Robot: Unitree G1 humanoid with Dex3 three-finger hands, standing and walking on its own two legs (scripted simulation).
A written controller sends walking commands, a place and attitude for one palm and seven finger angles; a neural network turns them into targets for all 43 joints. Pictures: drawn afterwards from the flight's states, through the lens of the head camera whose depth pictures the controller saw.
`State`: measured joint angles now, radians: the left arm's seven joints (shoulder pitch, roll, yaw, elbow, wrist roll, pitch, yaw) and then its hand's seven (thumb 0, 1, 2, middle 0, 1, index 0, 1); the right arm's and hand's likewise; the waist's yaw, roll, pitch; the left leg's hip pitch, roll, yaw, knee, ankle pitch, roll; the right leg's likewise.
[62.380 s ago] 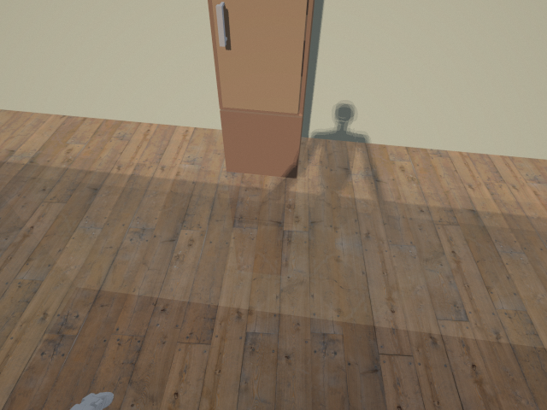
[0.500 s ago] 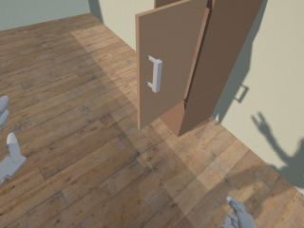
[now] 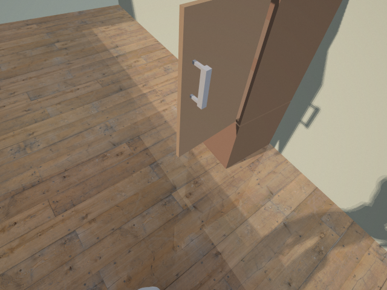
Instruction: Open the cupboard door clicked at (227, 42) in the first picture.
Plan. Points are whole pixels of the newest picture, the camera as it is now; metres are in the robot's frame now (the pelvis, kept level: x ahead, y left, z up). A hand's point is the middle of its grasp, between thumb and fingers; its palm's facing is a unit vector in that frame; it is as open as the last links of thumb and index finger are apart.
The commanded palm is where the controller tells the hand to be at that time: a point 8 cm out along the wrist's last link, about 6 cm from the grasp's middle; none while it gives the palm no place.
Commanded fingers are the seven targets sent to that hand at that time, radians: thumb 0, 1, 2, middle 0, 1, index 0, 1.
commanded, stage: let the arm hang, fingers relaxed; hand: left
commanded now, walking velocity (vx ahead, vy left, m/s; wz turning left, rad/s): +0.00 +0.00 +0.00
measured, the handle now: (199, 85) +0.67 +0.02 +0.03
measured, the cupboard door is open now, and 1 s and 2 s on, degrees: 96 96 96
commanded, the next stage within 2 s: look to check the result in 0.74 s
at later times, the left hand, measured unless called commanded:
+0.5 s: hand out of the picture +0.00 +0.16 -0.17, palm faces +0.03 -0.98 -0.19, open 7.4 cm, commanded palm none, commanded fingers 0.00 0.90 0.90 -0.20 -0.30 -0.20 -0.30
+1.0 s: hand out of the picture +0.01 +0.16 -0.17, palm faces +0.05 -0.98 -0.19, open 7.4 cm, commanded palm none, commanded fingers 0.00 0.90 0.90 -0.20 -0.30 -0.20 -0.30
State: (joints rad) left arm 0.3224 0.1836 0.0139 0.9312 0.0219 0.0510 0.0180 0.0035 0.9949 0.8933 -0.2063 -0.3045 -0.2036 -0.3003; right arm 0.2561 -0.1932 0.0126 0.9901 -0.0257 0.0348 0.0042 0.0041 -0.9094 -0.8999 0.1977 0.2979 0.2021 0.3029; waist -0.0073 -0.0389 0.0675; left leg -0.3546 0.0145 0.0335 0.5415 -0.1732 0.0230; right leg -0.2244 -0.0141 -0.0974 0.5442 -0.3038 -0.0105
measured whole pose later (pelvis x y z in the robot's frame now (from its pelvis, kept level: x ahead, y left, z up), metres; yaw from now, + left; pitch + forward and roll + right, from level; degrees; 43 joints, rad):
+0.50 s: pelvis +0.01 +0.00 +0.01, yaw -1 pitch -2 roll +0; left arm 0.31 0.12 0.02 1.13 0.01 0.00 0.03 0.00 0.91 0.90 -0.20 -0.30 -0.20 -0.30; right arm 0.29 -0.11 0.00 1.14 -0.02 0.03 -0.02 0.01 -0.92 -0.90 0.20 0.30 0.20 0.30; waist -0.01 0.02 0.04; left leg -0.27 0.01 0.05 0.46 -0.16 0.02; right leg -0.16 -0.02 -0.08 0.48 -0.29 -0.01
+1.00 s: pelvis +0.03 -0.01 +0.01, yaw +0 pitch -1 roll +0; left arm 0.31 0.12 0.02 1.15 0.01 0.00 0.04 0.00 0.91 0.90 -0.20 -0.30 -0.20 -0.30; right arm 0.26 -0.13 -0.01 1.15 -0.02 0.02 -0.03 0.01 -0.92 -0.90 0.20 0.30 0.20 0.30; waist 0.00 0.01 0.07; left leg -0.24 0.01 0.04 0.44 -0.17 0.01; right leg -0.11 -0.02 -0.09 0.43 -0.30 -0.01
